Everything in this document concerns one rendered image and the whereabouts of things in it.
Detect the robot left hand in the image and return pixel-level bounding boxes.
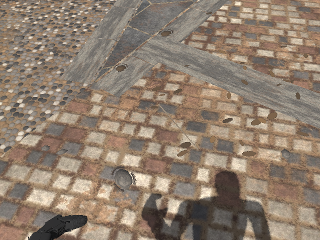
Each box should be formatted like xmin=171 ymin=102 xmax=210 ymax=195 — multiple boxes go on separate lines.
xmin=28 ymin=214 xmax=88 ymax=240

